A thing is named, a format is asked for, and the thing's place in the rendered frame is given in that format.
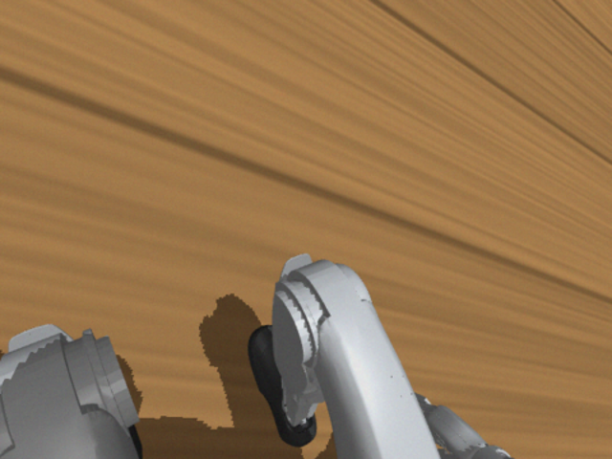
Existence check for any right robot hand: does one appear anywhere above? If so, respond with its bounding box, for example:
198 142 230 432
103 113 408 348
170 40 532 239
414 392 488 459

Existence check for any right robot foot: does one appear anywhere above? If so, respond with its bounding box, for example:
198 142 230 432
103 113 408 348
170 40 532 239
248 325 317 447

